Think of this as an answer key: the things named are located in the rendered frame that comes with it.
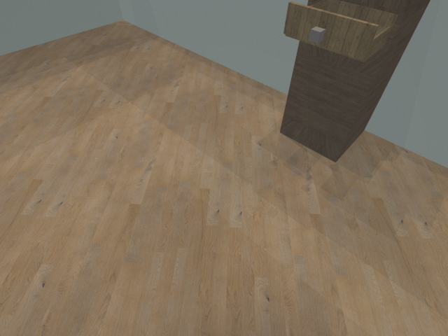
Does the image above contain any handle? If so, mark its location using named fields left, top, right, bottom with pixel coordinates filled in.
left=308, top=27, right=326, bottom=43

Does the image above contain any cabinet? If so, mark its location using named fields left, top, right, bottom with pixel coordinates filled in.
left=280, top=0, right=430, bottom=162

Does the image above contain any drawer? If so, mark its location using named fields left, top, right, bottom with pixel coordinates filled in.
left=283, top=0, right=398, bottom=62

